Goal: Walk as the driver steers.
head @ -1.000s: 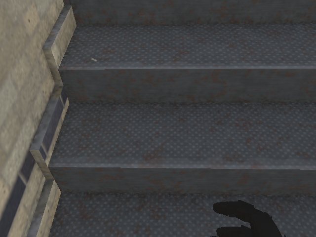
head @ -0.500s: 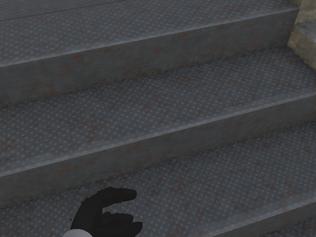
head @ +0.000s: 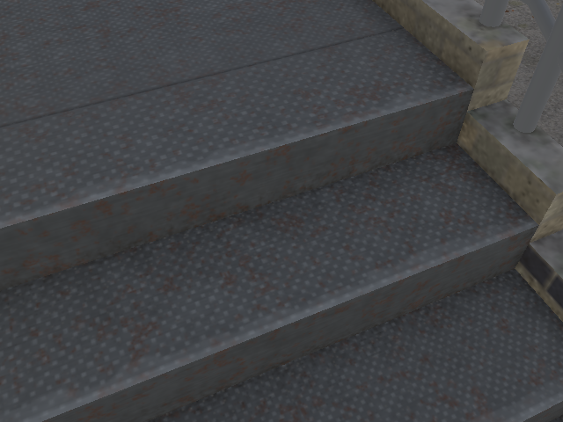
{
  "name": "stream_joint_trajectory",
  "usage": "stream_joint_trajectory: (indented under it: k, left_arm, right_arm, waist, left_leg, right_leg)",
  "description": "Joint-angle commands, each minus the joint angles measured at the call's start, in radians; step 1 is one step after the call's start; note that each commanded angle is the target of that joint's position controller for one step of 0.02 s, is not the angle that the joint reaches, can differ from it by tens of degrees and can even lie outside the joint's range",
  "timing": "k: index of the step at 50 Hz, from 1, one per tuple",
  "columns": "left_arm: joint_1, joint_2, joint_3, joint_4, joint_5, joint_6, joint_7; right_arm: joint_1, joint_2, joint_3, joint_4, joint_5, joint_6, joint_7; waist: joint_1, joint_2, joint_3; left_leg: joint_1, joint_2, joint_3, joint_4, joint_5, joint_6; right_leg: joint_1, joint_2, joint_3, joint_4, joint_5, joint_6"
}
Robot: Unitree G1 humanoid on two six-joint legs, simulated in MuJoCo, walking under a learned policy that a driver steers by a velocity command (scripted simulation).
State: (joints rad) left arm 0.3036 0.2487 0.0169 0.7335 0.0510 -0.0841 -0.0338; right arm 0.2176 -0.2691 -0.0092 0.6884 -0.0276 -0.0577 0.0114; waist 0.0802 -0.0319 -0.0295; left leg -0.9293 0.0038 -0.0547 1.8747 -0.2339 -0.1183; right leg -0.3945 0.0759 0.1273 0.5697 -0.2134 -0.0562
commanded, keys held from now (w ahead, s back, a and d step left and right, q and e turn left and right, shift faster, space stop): no key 0.78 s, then w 0.22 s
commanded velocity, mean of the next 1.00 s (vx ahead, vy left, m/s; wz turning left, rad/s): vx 0.05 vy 0.00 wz -0.06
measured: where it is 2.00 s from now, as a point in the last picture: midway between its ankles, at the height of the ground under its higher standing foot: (292, 371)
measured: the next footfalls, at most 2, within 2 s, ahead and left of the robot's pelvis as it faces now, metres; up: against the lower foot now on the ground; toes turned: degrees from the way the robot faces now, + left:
left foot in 0.10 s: +0.05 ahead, +0.20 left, +0.00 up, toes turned +0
left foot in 1.48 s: +0.40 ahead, +0.14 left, +0.17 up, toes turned +1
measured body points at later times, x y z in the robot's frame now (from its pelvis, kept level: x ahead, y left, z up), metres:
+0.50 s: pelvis +0.04 +0.05 +0.00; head +0.04 +0.06 +0.45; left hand +0.22 +0.27 -0.10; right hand +0.22 -0.17 -0.08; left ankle +0.01 +0.20 -0.73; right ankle +0.06 -0.09 -0.73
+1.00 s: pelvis +0.05 +0.02 +0.00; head +0.06 +0.02 +0.45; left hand +0.12 +0.27 -0.13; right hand +0.12 -0.23 -0.13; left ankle +0.01 +0.19 -0.73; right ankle +0.06 -0.09 -0.73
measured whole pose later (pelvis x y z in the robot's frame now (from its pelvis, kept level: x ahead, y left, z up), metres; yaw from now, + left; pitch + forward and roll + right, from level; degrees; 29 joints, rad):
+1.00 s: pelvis +0.05 +0.02 +0.00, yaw -2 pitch +2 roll +0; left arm 0.33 0.20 0.06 0.80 0.04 0.03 0.00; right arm 0.32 -0.21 -0.03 0.80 -0.01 0.00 -0.03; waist 0.02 0.00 -0.05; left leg -0.21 0.07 -0.03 0.55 -0.45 -0.01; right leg -0.33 0.02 0.02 0.59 -0.35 -0.04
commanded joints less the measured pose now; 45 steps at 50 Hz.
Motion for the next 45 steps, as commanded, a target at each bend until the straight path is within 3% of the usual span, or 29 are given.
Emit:
stream_joint_trajectory:
  k: [1, 2, 3, 4, 5, 6, 7, 8, 9, 10, 11, 12, 13, 14, 16, 18, 19, 20, 21, 22, 23, 27, 28, 29, 31, 33, 39, 43, 45]
  left_arm:
    - [-0.304, 0.123, 0.009, -0.214, -0.033, -0.025, 0.027]
    - [-0.358, 0.157, 0.020, -0.226, -0.044, -0.018, 0.037]
    - [-0.334, 0.162, 0.025, -0.205, -0.059, -0.007, 0.042]
    - [-0.262, 0.174, 0.032, -0.165, -0.064, 0.001, 0.027]
    - [-0.239, 0.148, 0.026, -0.116, -0.078, 0.010, 0.006]
    - [-0.118, 0.109, 0.015, -0.082, -0.100, 0.029, -0.005]
    - [0.180, 0.045, 0.020, -0.043, -0.074, 0.052, -0.026]
    - [0.136, 0.079, 0.020, -0.036, -0.069, 0.056, -0.036]
    - [-0.008, 0.080, 0.020, -0.097, -0.045, 0.065, -0.038]
    - [-0.107, 0.062, 0.022, -0.118, -0.047, 0.066, -0.036]
    - [-0.171, 0.091, 0.035, -0.123, -0.057, 0.069, -0.028]
    - [-0.232, 0.106, 0.038, -0.154, -0.059, 0.061, -0.019]
    - [-0.272, 0.092, 0.038, -0.180, -0.066, 0.050, -0.010]
    - [-0.279, 0.089, 0.033, -0.180, -0.067, 0.051, -0.012]
    - [-0.245, 0.066, 0.029, -0.175, -0.060, 0.044, -0.012]
    - [-0.216, 0.051, 0.022, -0.171, -0.051, 0.035, -0.024]
    - [-0.221, 0.054, 0.023, -0.175, -0.040, 0.030, -0.024]
    - [-0.228, 0.094, 0.039, -0.177, -0.036, 0.029, -0.010]
    - [-0.170, -0.043, 0.011, -0.158, -0.022, 0.060, -0.009]
    - [-0.159, 0.006, 0.023, -0.149, -0.024, 0.082, -0.008]
    - [-0.169, 0.026, 0.031, -0.142, -0.026, 0.091, -0.004]
    - [-0.150, 0.022, 0.039, -0.118, -0.029, 0.090, 0.009]
    - [-0.170, 0.026, 0.038, -0.121, -0.040, 0.094, 0.017]
    - [-0.167, 0.015, 0.038, -0.118, -0.038, 0.094, 0.020]
    - [-0.136, 0.011, 0.041, -0.103, -0.029, 0.096, 0.027]
    - [-0.127, 0.002, 0.042, -0.092, -0.025, 0.099, 0.034]
    - [-0.073, 0.000, 0.049, -0.048, -0.024, 0.101, 0.036]
    - [-0.043, 0.026, 0.062, -0.016, -0.018, 0.112, 0.042]
    - [-0.014, 0.037, 0.069, -0.002, -0.021, 0.118, 0.049]
  right_arm:
    - [0.050, -0.072, -0.020, -0.107, -0.004, -0.017, 0.016]
    - [0.063, -0.055, -0.023, -0.115, -0.005, -0.019, 0.029]
    - [0.013, -0.011, -0.012, -0.132, 0.003, -0.014, 0.051]
    - [0.062, 0.006, -0.006, -0.127, 0.011, -0.014, 0.069]
    - [0.127, 0.015, 0.003, -0.097, 0.021, -0.018, 0.090]
    - [0.175, 0.006, -0.002, -0.061, 0.034, -0.030, 0.090]
    - [0.092, -0.125, -0.029, -0.083, 0.036, -0.030, 0.100]
    - [-0.094, -0.123, -0.038, -0.191, 0.008, -0.022, 0.113]
    - [-0.120, -0.083, -0.037, -0.212, 0.033, -0.013, 0.117]
    - [-0.115, -0.024, -0.021, -0.216, 0.056, -0.018, 0.115]
    - [-0.078, -0.072, -0.046, -0.210, 0.045, -0.028, 0.100]
    - [-0.046, -0.091, -0.057, -0.209, 0.047, -0.037, 0.083]
    - [-0.002, -0.063, -0.054, -0.205, 0.048, -0.048, 0.060]
    - [0.031, -0.068, -0.058, -0.190, 0.041, -0.049, 0.044]
    - [-0.031, -0.012, -0.037, -0.202, 0.051, -0.050, 0.037]
    - [-0.082, 0.032, -0.016, -0.214, 0.053, -0.050, 0.045]
    - [-0.081, 0.036, -0.014, -0.207, 0.052, -0.049, 0.059]
    - [-0.054, -0.007, -0.038, -0.223, 0.045, -0.051, 0.057]
    - [-0.076, -0.005, -0.038, -0.163, 0.041, -0.010, -0.015]
    - [-0.092, -0.006, -0.034, -0.180, 0.050, 0.013, -0.023]
    - [-0.074, -0.003, -0.040, -0.176, 0.050, 0.025, -0.025]
    - [-0.030, 0.023, -0.039, -0.138, 0.042, 0.044, -0.017]
    - [-0.036, 0.009, -0.041, -0.141, 0.032, 0.047, -0.018]
    - [-0.031, 0.010, -0.041, -0.130, 0.030, 0.048, -0.019]
    - [-0.041, 0.015, -0.037, -0.111, 0.033, 0.053, -0.021]
    - [-0.046, 0.012, -0.035, -0.095, 0.034, 0.055, -0.025]
    - [-0.028, 0.002, -0.030, -0.027, 0.033, 0.053, -0.032]
    - [-0.005, -0.023, -0.034, 0.021, 0.024, 0.056, -0.041]
    - [0.026, -0.042, -0.039, 0.035, 0.028, 0.057, -0.045]
  waist:
    - [-0.128, -0.023, -0.073]
    - [-0.149, -0.037, -0.048]
    - [-0.127, -0.062, -0.003]
    - [-0.112, -0.101, -0.011]
    - [-0.121, -0.056, -0.023]
    - [-0.075, 0.042, -0.094]
    - [0.122, 0.243, -0.258]
    - [0.103, 0.183, -0.189]
    - [0.042, 0.145, -0.111]
    - [0.012, 0.125, -0.038]
    - [-0.049, 0.148, 0.004]
    - [-0.085, 0.145, 0.008]
    - [-0.117, 0.151, 0.017]
    - [-0.140, 0.166, 0.026]
    - [-0.102, 0.151, 0.023]
    - [-0.068, 0.136, 0.022]
    - [-0.056, 0.115, 0.015]
    - [-0.082, 0.089, 0.009]
    - [0.002, 0.162, -0.094]
    - [-0.009, 0.109, -0.086]
    - [-0.033, 0.081, -0.103]
    - [-0.064, 0.035, -0.087]
    - [-0.076, 0.016, -0.073]
    - [-0.077, 0.007, -0.076]
    - [-0.068, 0.018, -0.096]
    - [-0.063, -0.006, -0.072]
    - [-0.046, 0.008, -0.046]
    - [-0.036, 0.019, 0.005]
    - [-0.044, 0.043, 0.033]
  left_leg:
    - [0.411, 0.095, 0.000, -0.543, 0.170, -0.025]
    - [0.612, 0.087, 0.029, -0.810, 0.166, -0.008]
    - [0.631, 0.101, -0.001, -1.037, 0.101, 0.014]
    - [0.635, 0.094, -0.031, -1.197, 0.113, 0.025]
    - [0.676, 0.098, -0.022, -1.434, 0.250, 0.031]
    - [0.734, 0.076, 0.007, -1.549, 0.321, 0.076]
    - [0.905, 0.222, -0.095, -1.298, 0.897, 0.262]
    - [0.850, 0.255, -0.142, -1.326, 0.761, 0.270]
    - [0.711, 0.200, -0.141, -1.381, 0.270, 0.217]
    - [0.645, 0.162, -0.149, -1.444, -0.020, 0.173]
    - [0.714, 0.162, -0.166, -1.461, -0.097, 0.193]
    - [0.765, 0.209, -0.234, -1.481, -0.106, 0.235]
    - [0.813, 0.255, -0.284, -1.504, -0.114, 0.269]
    - [0.827, 0.290, -0.311, -1.511, -0.069, 0.305]
    - [0.750, 0.277, -0.265, -1.502, 0.013, 0.299]
    - [0.698, 0.203, -0.174, -1.477, -0.014, 0.240]
    - [0.717, 0.178, -0.138, -1.464, 0.014, 0.216]
    - [0.795, 0.153, -0.091, -1.443, 0.064, 0.212]
    - [0.658, 0.178, -0.019, -1.431, 0.437, 0.145]
    - [0.716, 0.130, 0.031, -1.389, 0.488, 0.124]
    - [0.750, 0.124, 0.041, -1.375, 0.497, 0.117]
    - [0.760, 0.111, 0.059, -1.392, 0.310, 0.123]
    - [0.752, 0.109, 0.057, -1.403, 0.282, 0.118]
    - [0.737, 0.108, 0.058, -1.412, 0.246, 0.116]
    - [0.731, 0.103, 0.059, -1.426, 0.181, 0.109]
    - [0.699, 0.106, 0.061, -1.441, 0.134, 0.108]
    - [0.653, 0.104, 0.061, -1.482, 0.033, 0.108]
    - [0.611, 0.076, 0.059, -1.504, -0.224, 0.139]
    - [0.586, 0.076, 0.025, -1.511, -0.390, 0.176]
  right_leg:
    - [-0.138, -0.156, 0.101, -0.135, 0.194, -0.101]
    - [-0.235, -0.126, 0.079, -0.176, 0.264, -0.088]
    - [-0.169, -0.169, 0.155, -0.168, 0.324, -0.106]
    - [-0.019, -0.250, 0.239, -0.144, 0.409, -0.133]
    - [0.080, -0.283, 0.263, -0.083, 0.482, -0.147]
    - [0.182, -0.249, 0.268, -0.002, 0.455, -0.139]
    - [0.182, -0.091, 0.089, 0.061, 0.179, 0.009]
    - [0.067, -0.032, 0.004, 0.047, -0.069, 0.092]
    - [0.058, -0.045, -0.043, 0.005, -0.093, 0.116]
    - [0.029, -0.055, -0.045, 0.006, -0.103, 0.122]
    - [-0.085, -0.038, -0.037, 0.018, -0.106, 0.109]
    - [-0.146, -0.056, -0.035, 0.041, -0.105, 0.118]
    - [-0.200, -0.074, -0.027, 0.082, -0.117, 0.126]
    - [-0.212, -0.100, -0.027, 0.101, -0.119, 0.122]
    - [-0.115, -0.136, -0.060, 0.107, -0.103, 0.117]
    - [-0.020, -0.141, -0.097, 0.036, -0.017, 0.094]
    - [-0.013, -0.142, -0.104, 0.005, 0.033, 0.081]
    - [-0.061, -0.116, -0.108, 0.014, 0.036, 0.062]
    - [0.170, -0.156, -0.063, -0.051, 0.131, 0.079]
    - [0.157, -0.147, -0.052, -0.051, 0.239, 0.085]
    - [0.151, -0.142, -0.058, -0.046, 0.303, 0.084]
    - [0.144, -0.151, -0.047, -0.083, 0.335, 0.074]
    - [0.146, -0.144, -0.036, -0.090, 0.386, 0.062]
    - [0.163, -0.146, -0.039, -0.095, 0.387, 0.058]
    - [0.185, -0.144, -0.043, -0.107, 0.359, 0.056]
    - [0.198, -0.140, -0.036, -0.125, 0.337, 0.050]
    - [0.233, -0.136, -0.038, -0.159, 0.255, 0.042]
    - [0.187, -0.096, -0.049, -0.192, -0.118, 0.020]
    - [0.131, -0.072, -0.075, -0.159, -0.315, 0.001]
